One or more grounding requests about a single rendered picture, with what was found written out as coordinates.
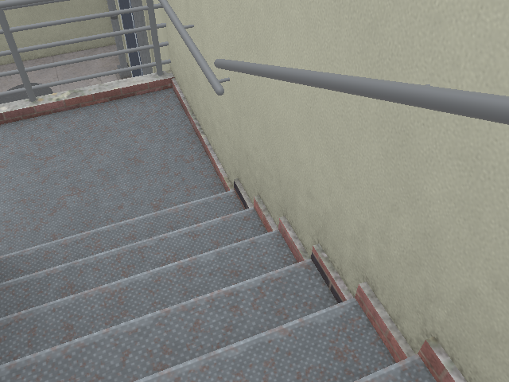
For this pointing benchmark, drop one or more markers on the stairs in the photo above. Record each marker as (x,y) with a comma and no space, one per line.
(199,292)

